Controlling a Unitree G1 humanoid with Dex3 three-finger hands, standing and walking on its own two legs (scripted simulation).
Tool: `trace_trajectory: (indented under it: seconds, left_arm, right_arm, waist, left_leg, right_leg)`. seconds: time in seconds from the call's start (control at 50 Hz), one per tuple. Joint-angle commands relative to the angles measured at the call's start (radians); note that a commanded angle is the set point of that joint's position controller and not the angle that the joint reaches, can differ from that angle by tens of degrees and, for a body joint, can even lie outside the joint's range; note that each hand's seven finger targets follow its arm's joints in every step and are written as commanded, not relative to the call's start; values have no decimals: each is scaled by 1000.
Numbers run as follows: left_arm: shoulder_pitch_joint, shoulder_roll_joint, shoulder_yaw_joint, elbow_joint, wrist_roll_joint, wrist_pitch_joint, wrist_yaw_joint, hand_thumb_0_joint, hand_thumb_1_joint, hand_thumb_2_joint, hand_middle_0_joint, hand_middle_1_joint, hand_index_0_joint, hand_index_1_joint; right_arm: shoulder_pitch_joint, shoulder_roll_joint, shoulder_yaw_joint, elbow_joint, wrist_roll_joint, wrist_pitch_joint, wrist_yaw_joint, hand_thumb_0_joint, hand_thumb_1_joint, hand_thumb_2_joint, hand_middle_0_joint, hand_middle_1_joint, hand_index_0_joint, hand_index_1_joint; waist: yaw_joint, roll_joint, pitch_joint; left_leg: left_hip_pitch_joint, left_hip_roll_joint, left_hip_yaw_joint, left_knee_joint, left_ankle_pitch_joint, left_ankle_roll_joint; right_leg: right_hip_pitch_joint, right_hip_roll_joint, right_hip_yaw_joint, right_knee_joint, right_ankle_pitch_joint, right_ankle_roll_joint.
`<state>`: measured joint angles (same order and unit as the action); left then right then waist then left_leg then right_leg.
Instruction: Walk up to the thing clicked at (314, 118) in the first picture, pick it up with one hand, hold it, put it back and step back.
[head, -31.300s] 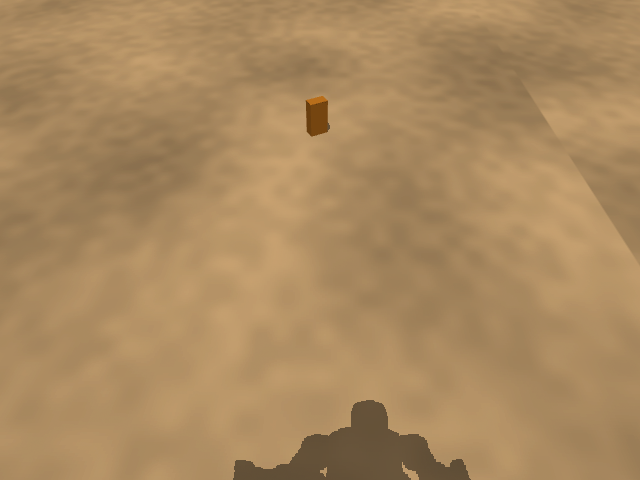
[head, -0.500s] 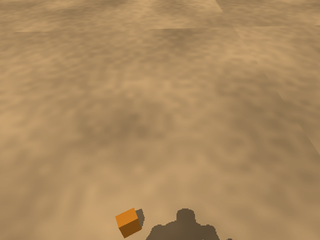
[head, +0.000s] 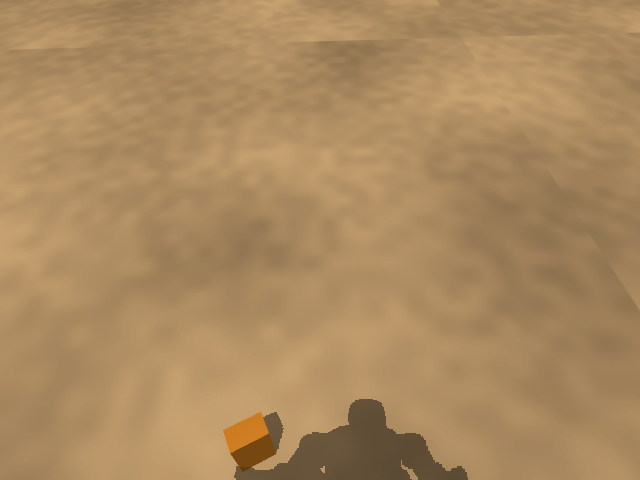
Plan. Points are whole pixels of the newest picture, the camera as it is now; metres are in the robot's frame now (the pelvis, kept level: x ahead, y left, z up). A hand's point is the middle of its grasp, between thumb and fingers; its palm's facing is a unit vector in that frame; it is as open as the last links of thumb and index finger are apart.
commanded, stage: stand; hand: left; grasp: from the side
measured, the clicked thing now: (251, 442) +0.36 +0.22 -0.68
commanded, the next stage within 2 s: step back in 0.92 s
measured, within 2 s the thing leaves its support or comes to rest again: neither
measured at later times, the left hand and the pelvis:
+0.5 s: hand out of the picture +0.09 +0.25 -0.16, palm faces -0.01 -0.94 -0.34, open 7.4 cm; pelvis +0.02 +0.00 +0.00, yaw +0 degrees
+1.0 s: hand out of the picture +0.10 +0.25 -0.16, palm faces +0.00 -0.94 -0.35, open 7.4 cm; pelvis +0.01 +0.00 +0.00, yaw +0 degrees
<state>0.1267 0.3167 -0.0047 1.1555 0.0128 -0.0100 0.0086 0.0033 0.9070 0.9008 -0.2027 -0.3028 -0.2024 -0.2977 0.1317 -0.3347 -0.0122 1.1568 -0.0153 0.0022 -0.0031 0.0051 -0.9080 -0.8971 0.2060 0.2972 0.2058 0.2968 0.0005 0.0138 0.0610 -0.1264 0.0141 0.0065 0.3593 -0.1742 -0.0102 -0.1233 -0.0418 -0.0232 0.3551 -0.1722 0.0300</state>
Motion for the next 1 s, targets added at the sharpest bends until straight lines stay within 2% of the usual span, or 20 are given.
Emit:
trace_trajectory:
  seconds: [0.0, 0.04, 0.06, 0.16, 0.22, 0.26, 0.3, 0.32, 0.38, 0.42, 0.46, 0.48, 0.54, 0.6, 0.78, 0.88, 0.9, 0.94, 0.96, 0.98]
  left_arm:
    - [-49, 219, 46, -54, 3, -21, 13, 0, 900, 900, -200, -300, -200, -301]
    - [-53, 214, 46, -54, 2, -19, 11, 0, 900, 900, -200, -300, -200, -301]
    - [-53, 215, 47, -56, 1, -19, 11, 0, 900, 900, -200, -300, -200, -301]
    - [-57, 205, 46, -50, 4, -16, 9, 0, 900, 900, -200, -300, -200, -301]
    - [-68, 212, 48, -60, 5, -19, 9, 0, 900, 900, -200, -300, -200, -301]
    - [-74, 216, 50, -64, 3, -21, 9, 0, 900, 900, -200, -300, -200, -301]
    - [-76, 217, 51, -58, 1, -17, 10, 0, 900, 900, -200, -300, -200, -301]
    - [-68, 215, 50, -58, 2, -18, 9, 0, 900, 900, -200, -300, -200, -301]
    - [-72, 212, 49, -60, 2, -17, 8, 0, 900, 900, -200, -300, -200, -301]
    - [-69, 214, 49, -58, 0, -17, 7, 0, 900, 900, -200, -300, -200, -300]
    - [-76, 219, 51, -65, 2, -18, 8, 0, 900, 900, -200, -300, -200, -300]
    - [-68, 216, 48, -62, 1, -18, 8, 0, 900, 900, -200, -300, -200, -300]
    - [-66, 220, 49, -66, 2, -21, 8, 0, 900, 900, -200, -300, -200, -300]
    - [-69, 222, 48, -65, 2, -20, 9, 0, 900, 900, -200, -300, -200, -300]
    - [-59, 222, 47, -72, -1, -22, 9, 0, 900, 900, -200, -300, -200, -300]
    - [-59, 226, 49, -72, -1, -18, 8, 0, 900, 900, -200, -300, -200, -300]
    - [-61, 304, 96, -96, -19, -8, 12, 0, 900, 900, -200, -300, -200, -300]
    - [-27, 292, 101, -124, -21, -4, 16, 0, 900, 900, -200, -300, -200, -300]
    - [-47, 289, 103, -144, -19, -1, 16, 0, 900, 900, -200, -300, -200, -300]
    - [-49, 288, 107, -159, -18, 2, 15, 0, 900, 900, -200, -300, -200, -300]
  right_arm:
    - [-32, -199, -29, -55, -2, -23, -13, 0, -900, -900, 200, 300, 200, 300]
    - [-35, -199, -27, -54, -3, -24, -14, 0, -900, -900, 200, 300, 200, 300]
    - [-37, -203, -28, -54, -3, -26, -14, 0, -900, -900, 200, 300, 200, 300]
    - [-54, -208, -31, -57, -2, -26, -13, 0, -900, -900, 200, 300, 200, 300]
    - [-54, -206, -32, -61, -2, -30, -12, 0, -900, -900, 200, 300, 200, 300]
    - [-58, -206, -31, -63, -2, -31, -13, 0, -900, -900, 200, 300, 200, 300]
    - [-55, -206, -31, -59, -2, -28, -14, 0, -900, -900, 200, 300, 200, 300]
    - [-68, -213, -34, -60, -3, -29, -14, 0, -900, -900, 200, 300, 200, 300]
    - [-58, -208, -31, -59, -1, -29, -13, 0, -900, -900, 200, 300, 200, 300]
    - [-63, -209, -31, -59, -1, -29, -12, 0, -900, -900, 200, 300, 200, 300]
    - [-67, -210, -33, -63, -2, -30, -13, 0, -900, -900, 200, 300, 200, 300]
    - [-65, -207, -32, -60, -1, -29, -12, 0, -900, -900, 200, 300, 200, 300]
    - [-68, -213, -33, -63, -1, -29, -11, 0, -900, -900, 200, 300, 200, 300]
    - [-63, -208, -31, -62, 1, -26, -11, 0, -900, -900, 200, 300, 200, 300]
    - [-63, -208, -31, -63, 0, -27, -10, 0, -900, -900, 200, 300, 200, 300]
    - [-58, -211, -31, -61, 0, -25, -10, 0, -900, -900, 200, 300, 200, 300]
    - [-94, -267, -53, -83, 9, -6, -3, 0, -900, -900, 200, 300, 200, 300]
    - [-68, -246, -57, -110, 23, 2, -1, 0, -900, -900, 200, 300, 200, 300]
    - [-52, -253, -63, -120, 22, 7, 0, 0, -900, -900, 200, 300, 200, 300]
    - [-53, -250, -67, -129, 24, 11, 1, 0, -900, -900, 200, 300, 200, 300]
  waist:
    - [-1, -24, -62]
    - [0, -5, -52]
    - [2, -1, -67]
    - [5, -17, -43]
    - [0, -19, -66]
    - [0, -13, -84]
    - [-3, -23, -62]
    - [4, -12, -76]
    - [0, -16, -66]
    - [-1, -14, -52]
    - [-2, -12, -87]
    - [1, -18, -67]
    - [0, -15, -95]
    - [-5, -16, -76]
    - [-3, -15, -91]
    - [-6, -23, -58]
    - [-1, -32, 49]
    - [-6, -30, -34]
    - [-20, -31, -76]
    - [-13, -29, -109]
  left_leg:
    - [4, 103, -88, -76, 92, 26]
    - [-10, 102, -83, -84, 68, 25]
    - [-7, 104, -84, -86, 91, 25]
    - [0, 104, -91, -101, 55, 22]
    - [24, 111, -90, -94, 130, 21]
    - [26, 110, -81, -84, 142, 24]
    - [14, 109, -84, -98, 112, 22]
    - [35, 112, -86, -90, 131, 25]
    - [18, 110, -82, -99, 127, 22]
    - [19, 109, -84, -106, 100, 19]
    - [36, 113, -78, -88, 144, 23]
    - [25, 111, -86, -102, 129, 18]
    - [50, 114, -77, -83, 178, 25]
    - [36, 111, -78, -93, 140, 22]
    - [55, 118, -76, -86, 187, 20]
    - [28, 112, -74, -100, 119, 20]
    - [-51, 97, -91, 4, 251, 44]
    - [-22, 93, -71, 74, 302, 54]
    - [-48, 92, -70, 89, 295, 65]
    - [-40, 78, -68, 131, 262, 65]
  right_leg:
    - [20, -96, 88, -71, 91, -33]
    - [27, -94, 87, -76, 84, -32]
    - [43, -97, 88, -72, 110, -33]
    - [12, -88, 75, -83, 51, -28]
    - [23, -92, 75, -77, 96, -30]
    - [45, -99, 81, -75, 140, -29]
    - [34, -96, 77, -79, 96, -29]
    - [35, -96, 77, -78, 113, -30]
    - [41, -96, 75, -78, 122, -31]
    - [21, -93, 76, -87, 76, -30]
    - [42, -100, 78, -77, 136, -34]
    - [32, -95, 73, -81, 106, -31]
    - [43, -100, 74, -77, 164, -31]
    - [37, -99, 77, -85, 137, -30]
    - [45, -101, 74, -73, 176, -36]
    - [32, -97, 79, -87, 115, -35]
    - [-58, -82, 89, -5, 260, -48]
    - [-42, -88, 85, 33, 316, -77]
    - [-16, -86, 86, 63, 311, -87]
    - [-25, -98, 95, 72, 300, -107]
